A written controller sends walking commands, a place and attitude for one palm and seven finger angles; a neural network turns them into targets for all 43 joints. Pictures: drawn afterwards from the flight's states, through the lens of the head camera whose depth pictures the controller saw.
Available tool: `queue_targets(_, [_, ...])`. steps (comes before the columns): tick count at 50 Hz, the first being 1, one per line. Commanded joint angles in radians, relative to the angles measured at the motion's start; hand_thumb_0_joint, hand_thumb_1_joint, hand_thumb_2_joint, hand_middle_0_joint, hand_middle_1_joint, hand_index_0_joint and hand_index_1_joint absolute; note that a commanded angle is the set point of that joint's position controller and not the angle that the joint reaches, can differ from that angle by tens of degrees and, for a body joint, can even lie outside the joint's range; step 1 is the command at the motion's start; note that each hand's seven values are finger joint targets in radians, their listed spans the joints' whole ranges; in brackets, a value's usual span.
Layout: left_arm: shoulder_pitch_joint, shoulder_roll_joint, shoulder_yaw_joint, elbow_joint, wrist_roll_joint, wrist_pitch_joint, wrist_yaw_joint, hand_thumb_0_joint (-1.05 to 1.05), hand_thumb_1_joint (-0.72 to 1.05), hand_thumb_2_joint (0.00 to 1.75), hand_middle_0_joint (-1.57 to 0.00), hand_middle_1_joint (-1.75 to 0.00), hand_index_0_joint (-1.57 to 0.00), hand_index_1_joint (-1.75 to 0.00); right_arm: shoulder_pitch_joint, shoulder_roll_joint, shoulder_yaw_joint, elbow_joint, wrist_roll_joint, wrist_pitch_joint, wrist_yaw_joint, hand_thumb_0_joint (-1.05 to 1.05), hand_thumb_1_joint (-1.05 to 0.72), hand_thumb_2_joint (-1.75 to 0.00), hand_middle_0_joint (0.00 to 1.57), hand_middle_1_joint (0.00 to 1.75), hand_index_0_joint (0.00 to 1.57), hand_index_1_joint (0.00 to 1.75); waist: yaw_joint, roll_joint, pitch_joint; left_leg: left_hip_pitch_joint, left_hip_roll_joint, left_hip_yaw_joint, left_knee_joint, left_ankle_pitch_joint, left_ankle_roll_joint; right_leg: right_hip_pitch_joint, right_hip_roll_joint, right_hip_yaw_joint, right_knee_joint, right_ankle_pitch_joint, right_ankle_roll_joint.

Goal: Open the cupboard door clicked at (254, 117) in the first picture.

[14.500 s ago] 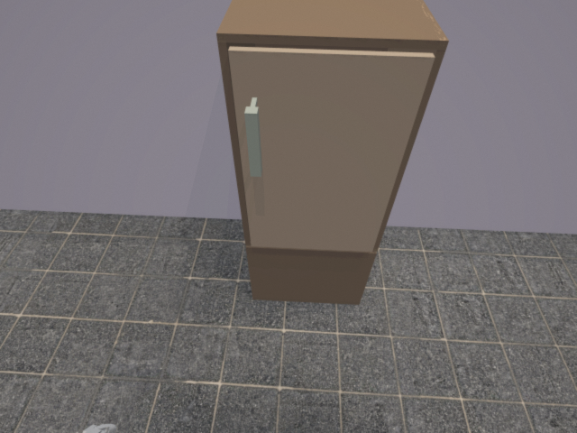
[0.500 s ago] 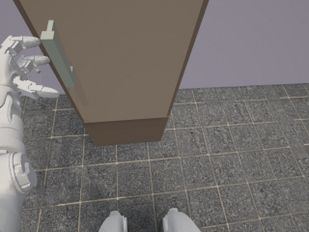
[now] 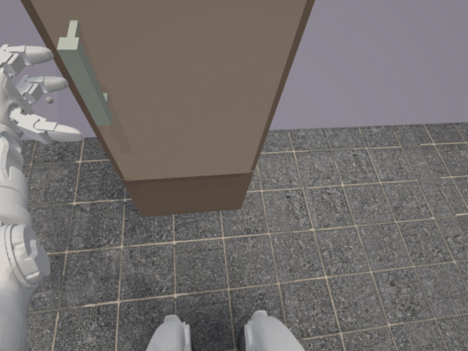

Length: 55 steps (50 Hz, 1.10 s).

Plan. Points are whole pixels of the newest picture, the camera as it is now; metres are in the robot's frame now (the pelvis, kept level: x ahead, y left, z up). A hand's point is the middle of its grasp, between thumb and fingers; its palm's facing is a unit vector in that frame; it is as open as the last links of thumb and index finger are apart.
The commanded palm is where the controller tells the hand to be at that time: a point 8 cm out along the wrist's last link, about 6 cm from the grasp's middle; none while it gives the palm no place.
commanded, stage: move the hooked fingers beside the handle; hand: left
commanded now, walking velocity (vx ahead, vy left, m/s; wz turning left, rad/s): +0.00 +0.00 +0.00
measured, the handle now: (90, 77) +0.54 +0.20 +0.09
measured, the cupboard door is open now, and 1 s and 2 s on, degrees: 0 0 0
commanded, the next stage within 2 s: slide the fingers in behind the handle in 0.44 s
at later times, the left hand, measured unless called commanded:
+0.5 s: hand (43, 102) +0.49 +0.26 +0.09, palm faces +0.05 -1.00 -0.01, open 14.0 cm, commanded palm +0.48 +0.30 +0.09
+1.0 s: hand (59, 100) +0.50 +0.24 +0.09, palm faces +0.07 -1.00 +0.00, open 14.2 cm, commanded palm +0.48 +0.27 +0.09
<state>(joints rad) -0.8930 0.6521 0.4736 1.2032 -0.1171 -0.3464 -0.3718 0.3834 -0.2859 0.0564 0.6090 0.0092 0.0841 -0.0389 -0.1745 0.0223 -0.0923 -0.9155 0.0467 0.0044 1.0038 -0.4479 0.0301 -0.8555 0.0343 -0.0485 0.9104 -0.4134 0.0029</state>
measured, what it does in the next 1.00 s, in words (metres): stands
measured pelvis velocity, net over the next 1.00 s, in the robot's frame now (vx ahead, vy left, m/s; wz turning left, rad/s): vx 0.01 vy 0.00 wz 0.00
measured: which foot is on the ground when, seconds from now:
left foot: down 0.00-1.00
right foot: down 0.00-1.00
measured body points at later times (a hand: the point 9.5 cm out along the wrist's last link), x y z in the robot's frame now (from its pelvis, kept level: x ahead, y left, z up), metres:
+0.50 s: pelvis +0.00 +0.00 +0.00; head +0.13 +0.03 +0.43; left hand +0.49 +0.31 +0.09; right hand +0.01 -0.28 -0.10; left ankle +0.01 +0.10 -0.68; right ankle +0.01 -0.13 -0.68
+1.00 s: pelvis +0.01 +0.00 +0.00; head +0.12 +0.02 +0.44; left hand +0.49 +0.29 +0.09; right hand +0.01 -0.26 -0.11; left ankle +0.01 +0.10 -0.68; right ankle +0.01 -0.13 -0.68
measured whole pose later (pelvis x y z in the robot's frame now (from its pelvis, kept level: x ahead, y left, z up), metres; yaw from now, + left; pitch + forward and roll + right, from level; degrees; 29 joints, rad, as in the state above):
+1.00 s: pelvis +0.01 +0.00 +0.00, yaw +0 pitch +20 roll -4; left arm -0.86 0.58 0.43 1.16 -0.14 -0.35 -0.31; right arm 0.40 -0.27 0.05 0.62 0.01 0.09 -0.02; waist -0.16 0.03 -0.10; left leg -0.89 0.04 0.00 1.00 -0.45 0.03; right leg -0.83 0.03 -0.05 0.90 -0.42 0.00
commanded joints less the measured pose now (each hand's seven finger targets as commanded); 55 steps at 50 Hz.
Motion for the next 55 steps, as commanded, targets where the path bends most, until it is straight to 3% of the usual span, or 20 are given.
queue_targets(1, [-0.405, 0.329, 0.048, -0.252, -0.024, -0.08, -0.006, 0.0, -0.5, 0.3, -0.3, -1.2, -0.3, -1.2, 0.169, -0.189, -0.076, -0.048, -0.004, -0.012, -0.014, 0.0, -0.9, -0.9, 0.2, 0.3, 0.2, 0.3, 0.022, 0.189, -0.508, 0.456, -0.011, -0.069, -0.1, 0.469, -0.012, 0.147, 0.035, 0.007, -0.083, 0.329, -0.022])
queue_targets(3, [-0.364, 0.329, 0.059, -0.26, -0.034, -0.076, -0.016, 0.0, -0.5, 0.3, -0.3, -1.2, -0.3, -1.2, 0.17, -0.19, -0.079, -0.049, -0.004, -0.01, -0.012, 0.0, -0.9, -0.9, 0.2, 0.3, 0.2, 0.3, 0.03, 0.179, -0.519, 0.463, -0.01, -0.065, -0.1, 0.491, -0.012, 0.164, 0.036, 0.006, -0.086, 0.35, -0.022])
queue_targets(6, [-0.337, 0.295, 0.033, -0.188, -0.041, -0.051, -0.03, 0.0, -0.5, 0.3, -0.3, -1.2, -0.3, -1.2, 0.166, -0.19, -0.077, -0.05, 0.003, -0.005, -0.014, 0.0, -0.9, -0.9, 0.2, 0.3, 0.2, 0.3, 0.009, 0.1, -0.423, 0.38, -0.013, -0.055, -0.107, 0.419, 0.0, 0.162, 0.036, 0.008, -0.1, 0.33, -0.015])
queue_targets(9, [-0.365, 0.292, 0.016, -0.177, -0.039, -0.039, -0.036, 0.0, -0.5, 0.3, -0.3, -1.2, -0.3, -1.2, 0.166, -0.194, -0.076, -0.051, 0.004, -0.006, -0.018, 0.0, -0.9, -0.9, 0.2, 0.3, 0.2, 0.3, -0.003, 0.101, -0.39, 0.346, -0.017, -0.051, -0.112, 0.355, 0.006, 0.15, 0.034, 0.016, -0.108, 0.291, -0.015])
queue_targets(12, [-0.407, 0.311, 0.034, -0.228, -0.042, -0.073, -0.033, 0.0, -0.5, 0.3, -0.3, -1.2, -0.3, -1.2, 0.17, -0.194, -0.079, -0.042, -0.001, -0.012, -0.019, 0.0, -0.9, -0.9, 0.2, 0.3, 0.2, 0.3, 0.005, 0.16, -0.449, 0.413, -0.014, -0.063, -0.102, 0.395, -0.003, 0.124, 0.033, 0.014, -0.097, 0.288, -0.021])
queue_targets(16, [-0.412, 0.282, 0.011, -0.219, -0.044, -0.08, -0.037, 0.0, -0.5, 0.3, -0.3, -1.2, -0.3, -1.2, 0.169, -0.191, -0.077, -0.034, -0.001, -0.013, -0.018, 0.0, -0.9, -0.9, 0.2, 0.3, 0.2, 0.3, 0.0, 0.168, -0.457, 0.43, -0.013, -0.067, -0.098, 0.407, -0.005, 0.11, 0.034, 0.01, -0.092, 0.288, -0.021])
queue_targets(18, [-0.396, 0.31, 0.028, -0.158, -0.039, -0.057, -0.035, 0.0, -0.5, 0.3, -0.3, -1.2, -0.3, -1.2, 0.167, -0.198, -0.074, -0.033, 0.0, -0.014, -0.021, 0.0, -0.9, -0.9, 0.2, 0.3, 0.2, 0.3, -0.004, 0.12, -0.394, 0.363, -0.014, -0.064, -0.102, 0.343, 0.0, 0.109, 0.032, 0.013, -0.102, 0.25, -0.018])
queue_targets(23, [-0.432, 0.339, 0.039, -0.238, -0.029, -0.072, -0.032, 0.0, -0.5, 0.3, -0.3, -1.2, -0.3, -1.2, 0.168, -0.194, -0.074, -0.043, -0.003, -0.017, -0.023, 0.0, -0.9, -0.9, 0.2, 0.3, 0.2, 0.3, 0.007, 0.183, -0.492, 0.419, -0.014, -0.064, -0.09, 0.412, -0.005, 0.129, 0.03, 0.015, -0.086, 0.299, -0.019])
queue_targets(26, [-0.417, 0.344, 0.05, -0.232, -0.035, -0.074, -0.033, 0.0, -0.5, 0.3, -0.3, -1.2, -0.3, -1.2, 0.171, -0.196, -0.076, -0.041, -0.002, -0.014, -0.021, 0.0, -0.9, -0.9, 0.2, 0.3, 0.2, 0.3, 0.008, 0.176, -0.493, 0.434, -0.01, -0.07, -0.087, 0.444, -0.008, 0.116, 0.034, 0.01, -0.08, 0.309, -0.02])
queue_targets(29, [-0.417, 0.27, -0.008, -0.198, -0.037, -0.05, -0.035, 0.0, -0.5, 0.3, -0.3, -1.2, -0.3, -1.2, 0.17, -0.195, -0.075, -0.038, -0.001, -0.013, -0.018, 0.0, -0.9, -0.9, 0.2, 0.3, 0.2, 0.3, -0.01, 0.165, -0.435, 0.423, -0.009, -0.072, -0.1, 0.39, -0.006, 0.084, 0.036, 0.002, -0.097, 0.264, -0.02])
queue_targets(32, [-0.419, 0.239, -0.018, -0.229, -0.043, -0.05, -0.026, 0.0, -0.5, 0.3, -0.3, -1.2, -0.3, -1.2, 0.176, -0.191, -0.079, -0.036, -0.004, -0.015, -0.015, 0.0, -0.9, -0.9, 0.2, 0.3, 0.2, 0.3, -0.005, 0.19, -0.477, 0.472, -0.009, -0.076, -0.095, 0.448, -0.01, 0.08, 0.035, 0.0, -0.093, 0.293, -0.022])
queue_targets(37, [-0.384, 0.242, 0.001, -0.22, -0.04, -0.049, -0.005, 0.0, -0.5, 0.3, -0.3, -1.2, -0.3, -1.2, 0.179, -0.185, -0.079, -0.038, -0.007, -0.01, -0.008, 0.0, -0.9, -0.9, 0.2, 0.3, 0.2, 0.3, 0.004, 0.144, -0.459, 0.433, -0.01, -0.07, -0.097, 0.462, -0.008, 0.117, 0.036, 0.001, -0.088, 0.326, -0.019])
queue_targets(41, [-0.408, 0.254, 0.014, -0.272, -0.031, -0.065, 0.023, 0.0, -0.5, 0.3, -0.3, -1.2, -0.3, -1.2, 0.177, -0.185, -0.083, -0.042, -0.008, -0.008, -0.002, 0.0, -0.9, -0.9, 0.2, 0.3, 0.2, 0.3, 0.01, 0.162, -0.478, 0.456, -0.009, -0.073, -0.099, 0.474, -0.011, 0.117, 0.035, 0.001, -0.084, 0.325, -0.022])
queue_targets(44, [-0.395, 0.185, -0.03, -0.278, -0.031, -0.068, 0.033, 0.0, -0.5, 0.3, -0.3, -1.2, -0.3, -1.2, 0.169, -0.176, -0.084, -0.043, -0.008, -0.01, 0.002, 0.0, -0.9, -0.9, 0.2, 0.3, 0.2, 0.3, 0.003, 0.162, -0.463, 0.456, -0.01, -0.066, -0.1, 0.459, -0.01, 0.114, 0.036, 0.001, -0.089, 0.323, -0.02])
queue_targets(46, [-0.424, 0.186, -0.03, -0.288, -0.028, -0.078, 0.042, 0.0, -0.5, 0.3, -0.3, -1.2, -0.3, -1.2, 0.173, -0.178, -0.085, -0.034, -0.01, -0.012, 0.002, 0.0, -0.9, -0.9, 0.2, 0.3, 0.2, 0.3, 0.003, 0.175, -0.475, 0.477, -0.009, -0.077, -0.102, 0.467, -0.014, 0.102, 0.036, 0.0, -0.086, 0.312, -0.023])
queue_targets(47, [-0.41, 0.146, -0.057, -0.267, -0.028, -0.073, 0.042, 0.0, -0.5, 0.3, -0.3, -1.2, -0.3, -1.2, 0.172, -0.175, -0.085, -0.033, -0.008, -0.014, 0.005, 0.0, -0.9, -0.9, 0.2, 0.3, 0.2, 0.3, -0.007, 0.155, -0.458, 0.473, -0.009, -0.077, -0.102, 0.454, -0.012, 0.094, 0.038, -0.002, -0.09, 0.305, -0.022])
queue_targets(49, [-0.428, 0.142, -0.064, -0.262, -0.027, -0.073, 0.046, 0.0, -0.5, 0.3, -0.3, -1.2, -0.3, -1.2, 0.17, -0.179, -0.087, -0.027, -0.008, -0.014, 0.003, 0.0, -0.9, -0.9, 0.2, 0.3, 0.2, 0.3, -0.012, 0.134, -0.439, 0.456, -0.01, -0.078, -0.108, 0.417, -0.011, 0.092, 0.035, -0.001, -0.095, 0.283, -0.022])
queue_targets(51, [-0.452, 0.099, -0.095, -0.285, -0.027, -0.081, 0.05, 0.0, -0.5, 0.3, -0.3, -1.2, -0.3, -1.2, 0.169, -0.173, -0.089, -0.022, -0.01, -0.02, 0.003, 0.0, -0.9, -0.9, 0.2, 0.3, 0.2, 0.3, -0.015, 0.176, -0.464, 0.494, -0.01, -0.081, -0.104, 0.442, -0.014, 0.073, 0.034, -0.001, -0.094, 0.289, -0.024])
queue_targets(53, [-0.462, 0.091, -0.101, -0.288, -0.025, -0.084, 0.059, 0.0, -0.5, 0.3, -0.3, -1.2, -0.3, -1.2, 0.171, -0.173, -0.09, -0.01, -0.012, -0.022, 0.004, 0.0, -0.9, -0.9, 0.2, 0.3, 0.2, 0.3, -0.017, 0.166, -0.463, 0.512, -0.006, -0.092, -0.106, 0.453, -0.018, 0.061, 0.035, -0.007, -0.092, 0.282, -0.027])
queue_targets(55, [-0.476, 0.021, -0.148, -0.306, -0.029, -0.088, 0.063, 0.0, -0.5, 0.3, -0.3, -1.2, -0.3, -1.2, 0.174, -0.166, -0.093, -0.007, -0.015, -0.028, 0.009, 0.0, -0.9, -0.9, 0.2, 0.3, 0.2, 0.3, -0.027, 0.174, -0.468, 0.546, -0.005, -0.098, -0.103, 0.483, -0.019, 0.044, 0.037, -0.011, -0.094, 0.286, -0.028])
